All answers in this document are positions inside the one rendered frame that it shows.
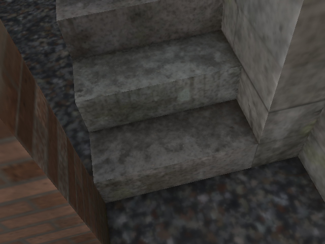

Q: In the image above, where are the stairs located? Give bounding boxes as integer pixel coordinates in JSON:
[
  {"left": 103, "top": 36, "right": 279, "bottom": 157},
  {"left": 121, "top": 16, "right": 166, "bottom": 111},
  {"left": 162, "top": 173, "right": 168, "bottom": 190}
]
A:
[{"left": 56, "top": 0, "right": 259, "bottom": 203}]

